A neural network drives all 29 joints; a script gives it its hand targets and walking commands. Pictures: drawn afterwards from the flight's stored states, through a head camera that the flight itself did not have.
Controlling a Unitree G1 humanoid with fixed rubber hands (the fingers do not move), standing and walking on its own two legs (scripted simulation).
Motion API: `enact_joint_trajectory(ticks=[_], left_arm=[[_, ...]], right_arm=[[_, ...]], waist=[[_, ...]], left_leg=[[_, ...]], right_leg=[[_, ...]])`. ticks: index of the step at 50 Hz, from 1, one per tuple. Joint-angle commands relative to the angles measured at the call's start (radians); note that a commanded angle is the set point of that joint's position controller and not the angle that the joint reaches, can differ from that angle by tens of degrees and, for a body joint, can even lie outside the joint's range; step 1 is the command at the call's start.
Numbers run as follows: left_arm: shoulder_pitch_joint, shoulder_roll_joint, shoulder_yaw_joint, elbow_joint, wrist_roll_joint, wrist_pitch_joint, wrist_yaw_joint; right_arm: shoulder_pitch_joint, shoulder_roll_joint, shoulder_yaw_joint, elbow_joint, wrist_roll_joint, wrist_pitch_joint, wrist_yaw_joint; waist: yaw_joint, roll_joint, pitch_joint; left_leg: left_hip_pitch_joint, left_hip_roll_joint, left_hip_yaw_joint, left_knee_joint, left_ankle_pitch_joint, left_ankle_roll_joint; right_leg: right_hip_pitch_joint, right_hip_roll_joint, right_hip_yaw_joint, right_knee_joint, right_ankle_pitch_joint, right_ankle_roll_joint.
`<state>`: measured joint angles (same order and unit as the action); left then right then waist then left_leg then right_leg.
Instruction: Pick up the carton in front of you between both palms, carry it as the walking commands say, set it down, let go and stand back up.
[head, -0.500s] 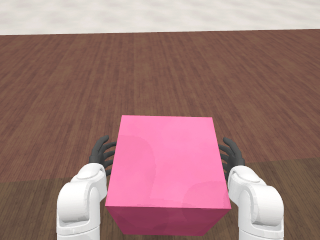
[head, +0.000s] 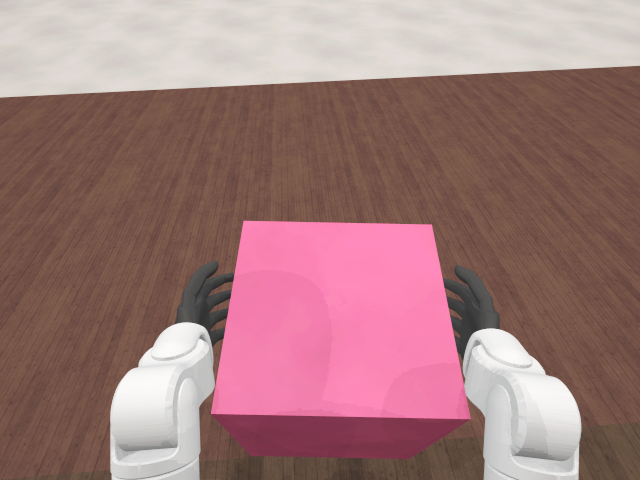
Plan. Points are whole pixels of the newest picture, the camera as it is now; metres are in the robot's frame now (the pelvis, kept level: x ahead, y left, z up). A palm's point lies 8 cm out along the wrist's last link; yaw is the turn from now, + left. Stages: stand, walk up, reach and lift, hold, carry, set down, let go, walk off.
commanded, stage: carry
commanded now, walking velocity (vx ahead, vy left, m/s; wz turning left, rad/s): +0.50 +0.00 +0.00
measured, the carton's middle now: (333, 350) +0.26 +0.00 +0.04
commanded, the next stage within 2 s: none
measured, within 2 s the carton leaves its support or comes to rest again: neither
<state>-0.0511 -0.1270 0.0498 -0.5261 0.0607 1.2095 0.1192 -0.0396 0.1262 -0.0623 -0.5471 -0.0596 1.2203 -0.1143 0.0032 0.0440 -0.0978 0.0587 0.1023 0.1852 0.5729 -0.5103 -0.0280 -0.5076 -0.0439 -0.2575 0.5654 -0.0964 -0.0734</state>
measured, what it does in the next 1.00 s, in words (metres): goes down: left foot, then right foot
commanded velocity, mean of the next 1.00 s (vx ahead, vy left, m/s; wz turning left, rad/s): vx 0.50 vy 0.00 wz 0.00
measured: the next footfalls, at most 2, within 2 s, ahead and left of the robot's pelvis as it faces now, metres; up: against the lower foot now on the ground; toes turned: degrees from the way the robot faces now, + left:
left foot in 0.50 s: +0.51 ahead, +0.09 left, -0.01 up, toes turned +7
right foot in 0.98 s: +0.83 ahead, -0.04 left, -0.03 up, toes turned -6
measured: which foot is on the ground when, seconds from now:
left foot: down 0.00-0.00, up 0.02-0.48, down 0.50-1.00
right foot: down 0.00-0.52, up 0.54-0.96, down 0.98-1.00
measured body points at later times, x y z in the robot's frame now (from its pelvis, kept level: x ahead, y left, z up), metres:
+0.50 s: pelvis +0.34 +0.02 +0.00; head +0.33 +0.03 +0.45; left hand +0.65 +0.16 +0.11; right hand +0.64 -0.14 +0.12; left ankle +0.47 +0.09 -0.72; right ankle +0.13 -0.08 -0.71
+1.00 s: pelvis +0.69 +0.02 -0.02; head +0.72 +0.02 +0.43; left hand +1.05 +0.17 +0.10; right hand +1.05 -0.14 +0.09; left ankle +0.49 +0.09 -0.70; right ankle +0.80 -0.03 -0.75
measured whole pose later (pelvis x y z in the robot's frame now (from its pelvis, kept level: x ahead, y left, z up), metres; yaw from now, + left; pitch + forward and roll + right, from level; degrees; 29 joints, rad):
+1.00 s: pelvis +0.69 +0.02 -0.02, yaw +0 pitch +5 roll +0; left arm -0.53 -0.10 0.24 -0.14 0.05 1.10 0.15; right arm -0.54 0.07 -0.23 -0.12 -0.01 1.10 -0.15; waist -0.02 0.01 -0.01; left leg -0.11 -0.03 0.13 0.76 -0.49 0.06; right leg -0.50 0.03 -0.16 0.48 0.03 -0.12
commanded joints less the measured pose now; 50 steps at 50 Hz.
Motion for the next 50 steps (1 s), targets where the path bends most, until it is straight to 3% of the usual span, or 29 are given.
enact_joint_trajectory(ticks=[1, 2, 4, 6, 8, 11, 14, 19, 21, 22, 23, 24, 25, 26, 27, 28, 30, 32, 35, 39, 44, 45, 47, 48, 49, 50], left_arm=[[-0.355, -0.719, -0.626, -0.026, -0.335, 0.033, -0.153], [-0.376, -0.76, -0.632, -0.045, -0.345, 0.032, -0.162], [-0.419, -0.854, -0.659, -0.05, -0.353, 0.019, -0.175], [-0.454, -0.9, -0.677, -0.053, -0.367, 0.002, -0.185], [-0.442, -0.899, -0.677, -0.051, -0.365, -0.008, -0.194], [-0.451, -0.859, -0.678, -0.043, -0.366, -0.017, -0.197], [-0.489, -0.782, -0.657, -0.017, -0.351, -0.018, -0.181], [-0.628, -0.634, -0.575, 0.104, -0.312, -0.014, -0.125], [-0.686, -0.598, -0.544, 0.169, -0.291, -0.017, -0.1], [-0.72, -0.593, -0.535, 0.199, -0.287, -0.02, -0.088], [-0.758, -0.592, -0.529, 0.223, -0.285, -0.023, -0.076], [-0.797, -0.596, -0.524, 0.244, -0.283, -0.026, -0.066], [-0.837, -0.593, -0.513, 0.261, -0.278, -0.03, -0.056], [-0.844, -0.616, -0.506, 0.27, -0.28, -0.028, -0.047], [-0.873, -0.627, -0.496, 0.288, -0.279, -0.034, -0.04], [-0.94, -0.671, -0.497, 0.296, -0.286, -0.046, -0.036], [-1.022, -0.763, -0.497, 0.314, -0.29, -0.074, -0.038], [-1.074, -0.821, -0.495, 0.344, -0.281, -0.107, -0.044], [-1.079, -0.84, -0.5, 0.388, -0.255, -0.139, -0.044], [-1.07, -0.825, -0.501, 0.402, -0.245, -0.153, -0.044], [-1.062, -0.797, -0.504, 0.358, -0.262, -0.131, -0.056], [-1.045, -0.786, -0.501, 0.356, -0.26, -0.12, -0.059], [-1.001, -0.753, -0.484, 0.36, -0.251, -0.101, -0.064], [-0.97, -0.738, -0.472, 0.367, -0.245, -0.094, -0.066], [-0.955, -0.727, -0.459, 0.364, -0.24, -0.087, -0.069], [-0.947, -0.691, -0.442, 0.383, -0.237, -0.079, -0.069]], right_arm=[[-0.418, 0.68, 0.67, -0.089, 0.328, 0.036, 0.147], [-0.434, 0.73, 0.682, -0.074, 0.336, 0.035, 0.153], [-0.455, 0.831, 0.691, -0.055, 0.34, 0.02, 0.168], [-0.454, 0.888, 0.697, -0.032, 0.33, 0.001, 0.172], [-0.428, 0.903, 0.697, -0.014, 0.31, -0.017, 0.167], [-0.443, 0.875, 0.696, -0.008, 0.295, -0.028, 0.155], [-0.5, 0.804, 0.687, 0.006, 0.298, -0.026, 0.14], [-0.664, 0.649, 0.617, 0.093, 0.288, -0.017, 0.099], [-0.713, 0.608, 0.57, 0.159, 0.273, -0.02, 0.082], [-0.737, 0.594, 0.544, 0.194, 0.268, -0.024, 0.074], [-0.759, 0.583, 0.519, 0.228, 0.264, -0.028, 0.066], [-0.762, 0.576, 0.495, 0.271, 0.26, -0.034, 0.059], [-0.777, 0.572, 0.474, 0.303, 0.26, -0.039, 0.052], [-0.81, 0.548, 0.456, 0.321, 0.261, -0.045, 0.048], [-0.827, 0.584, 0.454, 0.345, 0.267, -0.05, 0.049], [-0.882, 0.624, 0.463, 0.339, 0.29, -0.061, 0.055], [-1.017, 0.74, 0.504, 0.329, 0.337, -0.093, 0.077], [-1.132, 0.819, 0.534, 0.326, 0.372, -0.126, 0.095], [-1.153, 0.842, 0.541, 0.36, 0.372, -0.158, 0.101], [-1.117, 0.813, 0.519, 0.39, 0.342, -0.168, 0.095], [-1.08, 0.79, 0.519, 0.366, 0.334, -0.148, 0.088], [-1.063, 0.784, 0.523, 0.367, 0.331, -0.14, 0.087], [-1.04, 0.778, 0.533, 0.369, 0.33, -0.124, 0.085], [-1.037, 0.775, 0.539, 0.369, 0.328, -0.115, 0.084], [-1.047, 0.763, 0.539, 0.364, 0.323, -0.108, 0.083], [-1.052, 0.77, 0.536, 0.377, 0.317, -0.094, 0.082]], waist=[[0.034, -0.371, -0.295], [0.023, -0.283, -0.285], [0.014, -0.088, -0.267], [0.009, -0.107, -0.263], [0.012, -0.142, -0.249], [0.009, -0.171, -0.188], [0.021, -0.162, -0.137], [0.04, -0.189, -0.062], [0.029, -0.199, -0.05], [0.015, -0.199, -0.073], [-0.012, -0.194, -0.121], [-0.061, -0.138, -0.194], [-0.09, -0.044, -0.284], [-0.055, 0.193, -0.364], [-0.073, 0.308, -0.369], [-0.072, 0.26, -0.356], [-0.061, 0.051, -0.335], [-0.046, 0.063, -0.358], [-0.043, 0.062, -0.38], [-0.067, 0.073, -0.356], [-0.107, 0.065, -0.276], [-0.098, 0.077, -0.27], [-0.042, 0.094, -0.3], [0.008, 0.064, -0.346], [0.045, -0.009, -0.375], [0.033, -0.181, -0.454]], left_leg=[[-0.686, -0.138, -0.088, 0.731, 0.062, 0.011], [-0.725, -0.065, -0.178, 0.831, 0.069, 0.046], [-0.705, 0.018, -0.204, 0.759, 0.182, 0.07], [-0.646, 0.027, -0.178, 0.642, 0.258, 0.059], [-0.658, 0.019, -0.142, 0.544, 0.294, 0.047], [-0.737, 0.014, -0.098, 0.381, 0.359, 0.029], [-0.765, 0.004, -0.067, 0.215, 0.434, 0.03], [-0.685, -0.048, -0.009, 0.016, 0.532, 0.074], [-0.631, -0.053, -0.019, -0.029, 0.539, 0.1], [-0.567, -0.066, -0.01, -0.039, 0.52, 0.111], [-0.463, -0.093, 0.011, -0.045, 0.482, 0.112], [-0.292, -0.138, 0.05, -0.087, 0.436, 0.105], [-0.086, -0.076, -0.042, -0.075, 0.323, 0.097], [0.097, 0.21, -0.532, -0.147, 0.165, 0.199], [0.174, 0.279, -0.767, -0.275, 0.226, 0.262], [0.155, 0.262, -0.681, -0.244, 0.366, 0.257], [0.052, 0.212, -0.492, -0.175, 0.601, 0.216], [0.006, 0.177, -0.384, -0.18, 0.642, 0.191], [0.045, 0.163, -0.314, -0.167, 0.748, 0.214], [0.126, 0.124, -0.243, -0.134, 0.904, 0.221], [0.145, 0.03, -0.143, -0.102, 0.977, 0.196], [0.127, 0.03, -0.135, -0.088, 0.998, 0.186], [0.082, 0.038, -0.109, 0.032, 1.072, 0.15], [0.03, 0.026, -0.068, 0.188, 1.043, 0.123], [-0.128, -0.002, -0.062, 0.359, 0.801, 0.101], [-0.397, -0.071, -0.083, 0.532, 0.249, 0.084]], right_leg=[[0.771, -0.397, 0.82, -0.378, -0.23, -0.17], [0.736, -0.384, 0.691, -0.339, -0.078, -0.156], [0.597, -0.326, 0.489, -0.295, 0.088, -0.1], [0.508, -0.278, 0.36, -0.33, 0.021, -0.046], [0.494, -0.252, 0.293, -0.364, -0.037, -0.042], [0.523, -0.235, 0.235, -0.392, 0.012, -0.059], [0.551, -0.206, 0.182, -0.378, 0.091, -0.067], [0.525, -0.174, 0.123, -0.341, 0.173, -0.063], [0.544, -0.18, 0.112, -0.296, 0.244, -0.049], [0.558, -0.181, 0.1, -0.236, 0.35, -0.039], [0.564, -0.172, 0.081, -0.131, 0.442, -0.019], [0.536, -0.13, 0.036, 0.067, 0.45, 0.01], [0.397, -0.099, 0.051, 0.312, 0.259, 0.033], [0.107, 0.012, 0.085, 0.608, -0.048, 0.071], [-0.103, 0.108, 0.193, 0.774, -0.397, 0.065], [-0.166, 0.058, 0.263, 0.87, -0.373, 0.035], [-0.182, -0.009, 0.28, 0.808, -0.274, 0.02], [-0.146, -0.027, 0.266, 0.706, -0.231, 0.025], [-0.191, -0.021, 0.231, 0.603, -0.203, 0.029], [-0.274, -0.006, 0.185, 0.401, -0.099, 0.03], [-0.154, 0.072, 0.086, -0.021, 0.156, 0.025], [-0.085, 0.083, 0.082, -0.089, 0.199, 0.012], [0.119, 0.102, 0.07, -0.147, 0.245, -0.017], [0.291, 0.095, 0.07, -0.187, 0.277, -0.027], [0.476, 0.006, 0.151, -0.146, 0.326, -0.016], [0.737, -0.229, 0.431, 0.033, 0.661, -0.06]])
